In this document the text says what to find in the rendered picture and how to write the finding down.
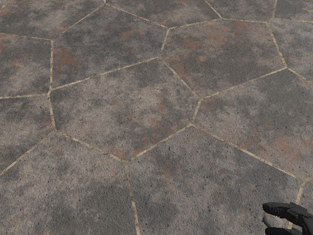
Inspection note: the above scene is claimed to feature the robot right hand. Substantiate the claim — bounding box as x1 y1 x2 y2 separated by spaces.
262 202 313 235

